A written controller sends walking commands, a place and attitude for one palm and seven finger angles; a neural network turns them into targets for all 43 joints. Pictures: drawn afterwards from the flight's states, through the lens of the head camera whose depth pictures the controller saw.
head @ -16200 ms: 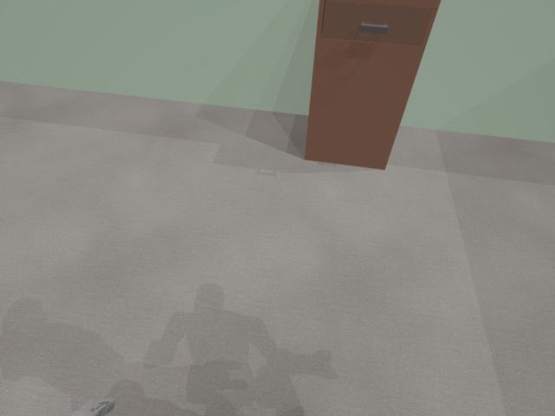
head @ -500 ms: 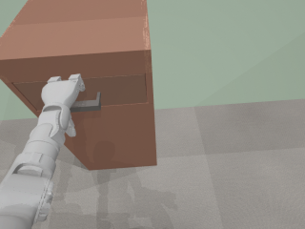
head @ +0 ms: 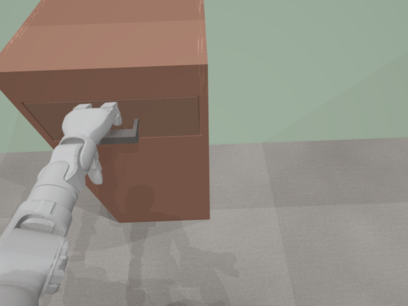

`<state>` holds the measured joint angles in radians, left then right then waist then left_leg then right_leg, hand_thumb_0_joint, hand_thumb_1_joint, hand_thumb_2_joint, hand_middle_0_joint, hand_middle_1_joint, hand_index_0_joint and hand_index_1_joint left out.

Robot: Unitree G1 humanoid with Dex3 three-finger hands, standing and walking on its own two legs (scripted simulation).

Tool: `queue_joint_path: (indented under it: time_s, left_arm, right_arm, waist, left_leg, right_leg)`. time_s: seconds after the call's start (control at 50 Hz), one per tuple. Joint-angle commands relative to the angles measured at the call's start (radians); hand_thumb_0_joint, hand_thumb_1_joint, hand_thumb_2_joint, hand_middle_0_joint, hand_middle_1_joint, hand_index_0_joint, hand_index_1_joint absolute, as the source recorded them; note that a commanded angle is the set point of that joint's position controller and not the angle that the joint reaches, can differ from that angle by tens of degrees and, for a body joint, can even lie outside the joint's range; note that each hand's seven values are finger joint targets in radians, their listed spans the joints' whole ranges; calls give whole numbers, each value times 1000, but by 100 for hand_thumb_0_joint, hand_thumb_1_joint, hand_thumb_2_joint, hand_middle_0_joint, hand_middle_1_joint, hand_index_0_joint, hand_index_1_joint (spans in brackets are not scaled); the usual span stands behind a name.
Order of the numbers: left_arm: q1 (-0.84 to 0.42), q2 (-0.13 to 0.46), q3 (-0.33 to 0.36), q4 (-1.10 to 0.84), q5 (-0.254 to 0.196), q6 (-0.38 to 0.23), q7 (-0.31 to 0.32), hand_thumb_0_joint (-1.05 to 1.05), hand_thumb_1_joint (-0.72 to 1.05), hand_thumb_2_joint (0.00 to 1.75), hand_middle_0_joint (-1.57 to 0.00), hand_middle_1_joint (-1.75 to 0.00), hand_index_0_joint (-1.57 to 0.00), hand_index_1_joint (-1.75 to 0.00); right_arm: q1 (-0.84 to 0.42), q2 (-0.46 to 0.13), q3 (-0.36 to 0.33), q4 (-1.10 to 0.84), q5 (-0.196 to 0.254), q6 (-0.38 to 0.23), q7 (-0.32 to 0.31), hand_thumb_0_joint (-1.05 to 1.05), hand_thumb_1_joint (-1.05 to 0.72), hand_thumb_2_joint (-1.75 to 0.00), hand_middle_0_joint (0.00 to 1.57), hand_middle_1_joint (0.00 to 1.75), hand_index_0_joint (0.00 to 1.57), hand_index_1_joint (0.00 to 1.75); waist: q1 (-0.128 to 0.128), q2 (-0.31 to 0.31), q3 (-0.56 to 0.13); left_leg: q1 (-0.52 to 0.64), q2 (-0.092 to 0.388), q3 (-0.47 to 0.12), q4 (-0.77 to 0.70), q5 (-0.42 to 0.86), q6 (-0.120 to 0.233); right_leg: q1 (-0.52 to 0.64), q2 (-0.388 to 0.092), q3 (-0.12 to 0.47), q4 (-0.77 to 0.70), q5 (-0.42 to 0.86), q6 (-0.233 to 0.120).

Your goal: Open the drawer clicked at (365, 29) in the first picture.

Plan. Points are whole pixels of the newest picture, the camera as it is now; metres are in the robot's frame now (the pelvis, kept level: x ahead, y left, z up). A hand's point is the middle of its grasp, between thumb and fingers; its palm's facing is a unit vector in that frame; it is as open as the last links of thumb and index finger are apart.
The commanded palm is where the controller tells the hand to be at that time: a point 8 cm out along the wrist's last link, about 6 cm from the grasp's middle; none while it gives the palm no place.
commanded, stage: move the hooked fingers above the handle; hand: left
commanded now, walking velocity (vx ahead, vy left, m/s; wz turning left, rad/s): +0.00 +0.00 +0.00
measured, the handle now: (117, 130) +0.52 +0.23 +0.00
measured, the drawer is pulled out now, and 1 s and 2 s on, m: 0.00 0.00 0.00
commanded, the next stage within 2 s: lower the fingers behind the handle in 1.86 s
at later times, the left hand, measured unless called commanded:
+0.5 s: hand (94, 141) +0.44 +0.24 +0.05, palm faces -0.13 -0.01 -0.99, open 13.8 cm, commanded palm +0.43 +0.23 +0.11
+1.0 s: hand (109, 135) +0.45 +0.21 +0.05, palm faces -0.08 -0.06 -1.00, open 13.8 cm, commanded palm +0.44 +0.24 +0.11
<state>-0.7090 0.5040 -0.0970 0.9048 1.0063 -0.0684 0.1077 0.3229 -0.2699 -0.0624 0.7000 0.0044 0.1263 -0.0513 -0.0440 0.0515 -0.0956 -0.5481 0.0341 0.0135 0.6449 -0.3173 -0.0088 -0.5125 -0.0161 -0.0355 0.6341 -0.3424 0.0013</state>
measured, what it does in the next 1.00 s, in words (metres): stands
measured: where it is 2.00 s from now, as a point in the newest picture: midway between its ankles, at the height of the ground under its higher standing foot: outside the picture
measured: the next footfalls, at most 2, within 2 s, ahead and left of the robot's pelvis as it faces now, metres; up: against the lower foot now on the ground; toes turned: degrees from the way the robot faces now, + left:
none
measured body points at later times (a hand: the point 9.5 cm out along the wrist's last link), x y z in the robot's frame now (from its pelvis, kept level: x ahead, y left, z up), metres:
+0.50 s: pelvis -0.01 +0.01 +0.00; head +0.06 +0.00 +0.44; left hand +0.44 +0.24 +0.10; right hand +0.03 -0.26 -0.14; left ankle -0.01 +0.13 -0.72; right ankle -0.03 -0.12 -0.72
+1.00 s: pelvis +0.00 +0.01 +0.00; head +0.06 +0.00 +0.44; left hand +0.45 +0.22 +0.11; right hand +0.02 -0.26 -0.14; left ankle -0.01 +0.13 -0.72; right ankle -0.03 -0.12 -0.72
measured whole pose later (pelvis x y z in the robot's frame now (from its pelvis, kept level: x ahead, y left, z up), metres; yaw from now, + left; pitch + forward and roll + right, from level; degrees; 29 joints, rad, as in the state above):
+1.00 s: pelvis +0.00 +0.01 +0.00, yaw -1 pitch +14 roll -1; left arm -0.71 0.47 -0.06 0.88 1.04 -0.12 0.16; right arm 0.35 -0.25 -0.06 0.71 0.00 0.12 -0.04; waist -0.07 0.05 -0.12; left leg -0.58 0.03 0.03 0.68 -0.34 0.01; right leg -0.55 -0.02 -0.01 0.65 -0.34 0.02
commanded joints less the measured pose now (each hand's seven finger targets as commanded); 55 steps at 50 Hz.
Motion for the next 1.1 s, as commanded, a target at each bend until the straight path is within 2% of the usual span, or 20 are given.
queue_joint_path:
  time_s: [0.0,0.02,0.06,0.08,0.16,0.2,0.22,0.26,0.32,0.42,0.5,0.54,0.6,0.72,0.78,0.82,0.92,0.98,1.02,1.08]
  left_arm:
    - [-544,213,91,-327,13,-137,71,0,-50,30,-30,-120,-30,-120]
    - [-525,289,169,-313,31,-146,106,0,-50,30,-30,-120,-30,-120]
    - [-527,338,231,-303,50,-141,181,0,-50,30,-30,-120,-30,-120]
    - [-508,423,307,-279,57,-123,220,0,-50,30,-30,-120,-30,-120]
    - [-432,370,254,-145,81,37,299,0,-50,30,-30,-120,-30,-120]
    - [-358,357,235,-54,83,117,270,0,-50,30,-30,-120,-30,-120]
    - [-365,309,190,-52,72,141,239,0,-50,30,-30,-120,-30,-120]
    - [-373,332,196,-29,55,166,194,0,-50,30,-30,-120,-30,-120]
    - [-425,295,152,-53,36,137,129,0,-50,30,-30,-120,-30,-120]
    - [-489,182,57,-228,33,-47,59,0,-50,30,-30,-120,-30,-120]
    - [-513,195,91,-312,34,-134,106,0,-50,30,-30,-120,-30,-120]
    - [-497,200,114,-243,41,-117,153,0,-50,30,-30,-120,-30,-120]
    - [-503,302,196,-131,62,-41,225,0,-50,30,-30,-120,-30,-120]
    - [-530,308,164,-98,83,78,217,0,-50,30,-30,-120,-30,-120]
    - [-511,171,65,-137,38,62,141,0,-50,30,-30,-120,-30,-120]
    - [-490,139,35,-190,12,29,93,0,-50,30,-30,-120,-30,-120]
    - [-452,215,112,-230,21,-65,85,0,-50,30,-30,-120,-30,-120]
    - [-431,362,248,-209,48,-77,153,0,-50,30,-30,-120,-30,-120]
    - [-396,359,263,-196,64,-50,202,0,-50,30,-30,-120,-30,-120]
    - [-397,340,244,-163,80,10,240,0,-50,30,-30,-120,-30,-120]
  right_arm:
    - [69,-129,-58,-75,-7,-29,-19,0,-90,-90,20,30,20,30]
    - [77,-131,-59,-66,-7,-28,-18,0,-90,-90,20,30,20,30]
    - [76,-121,-54,-65,-13,-29,-11,0,-90,-90,20,30,20,30]
    - [71,-129,-51,-55,-18,-30,-8,0,-90,-90,20,30,20,30]
    - [35,-125,-39,-59,-16,-28,15,0,-90,-90,20,30,20,30]
    - [44,-136,-39,-59,-11,-19,23,0,-90,-90,20,30,20,30]
    - [52,-139,-44,-67,-4,-16,26,0,-90,-90,20,30,20,30]
    - [47,-149,-38,-70,5,-2,19,0,-90,-90,20,30,20,30]
    - [43,-154,-37,-90,14,-1,-2,0,-90,-90,20,30,20,30]
    - [62,-138,-54,-94,2,-27,-27,0,-90,-90,20,30,20,30]
    - [84,-123,-60,-81,-8,-38,-18,0,-90,-90,20,30,20,30]
    - [86,-125,-56,-66,-8,-38,-6,0,-90,-90,20,30,20,30]
    - [81,-139,-46,-54,-7,-37,7,0,-90,-90,20,30,20,30]
    - [81,-146,-48,-66,-6,-32,13,0,-90,-90,20,30,20,30]
    - [95,-145,-62,-71,-6,-32,10,0,-90,-90,20,30,20,30]
    - [91,-148,-65,-72,-5,-33,3,0,-90,-90,20,30,20,30]
    - [83,-139,-57,-66,-6,-24,-9,0,-90,-90,20,30,20,30]
    - [73,-140,-45,-66,-8,-19,-5,0,-90,-90,20,30,20,30]
    - [58,-127,-42,-74,-10,-20,3,0,-90,-90,20,30,20,30]
    - [53,-131,-45,-73,-12,-25,16,0,-90,-90,20,30,20,30]
  waist:
    - [-57,0,-359]
    - [-37,20,-380]
    - [-15,50,-425]
    - [6,57,-438]
    - [24,62,-437]
    - [33,19,-483]
    - [16,0,-480]
    - [8,-92,-440]
    - [-23,-139,-373]
    - [-68,-55,-319]
    - [-46,72,-379]
    - [-44,50,-340]
    - [-31,13,-312]
    - [-26,54,-490]
    - [-66,-2,-504]
    - [-68,-20,-457]
    - [-43,-14,-345]
    - [4,-1,-330]
    - [24,26,-359]
    - [18,27,-399]
  left_leg:
    - [246,-65,12,3,339,63]
    - [235,-63,7,15,370,58]
    - [210,-67,7,27,400,50]
    - [178,-67,10,32,415,48]
    - [123,-65,43,22,410,34]
    - [121,-59,55,12,438,33]
    - [143,-52,57,6,445,35]
    - [128,-48,60,-17,396,43]
    - [131,-49,54,-45,318,58]
    - [238,-44,26,-27,301,67]
    - [305,-45,-1,2,369,52]
    - [258,-45,-8,8,354,43]
    - [158,-50,2,-4,281,42]
    - [202,-47,27,13,377,40]
    - [279,-36,17,22,447,48]
    - [288,-34,12,12,432,54]
    - [244,-43,4,-3,385,57]
    - [169,-49,10,-12,361,51]
    - [155,-53,18,-4,394,45]
    - [158,-50,32,4,412,41]
  right_leg:
    - [70,48,23,-49,340,-27]
    - [66,52,16,-24,352,-35]
    - [78,55,9,5,367,-38]
    - [100,54,10,17,383,-39]
    - [118,56,-8,30,401,-38]
    - [173,55,-6,26,450,-32]
    - [172,57,-9,12,462,-29]
    - [196,54,-5,-14,440,-21]
    - [190,46,3,-53,387,-14]
    - [63,53,11,-72,298,-21]
    - [2,59,5,-38,272,-36]
    - [-30,64,-8,-21,255,-39]
    - [-15,63,-12,-16,218,-40]
    - [83,60,-2,0,344,-35]
    - [81,63,-3,-26,386,-26]
    - [69,63,-1,-41,374,-22]
    - [46,63,-3,-44,330,-31]
    - [79,60,0,-25,315,-41]
    - [93,61,-6,1,346,-44]
    - [107,62,-8,5,369,-41]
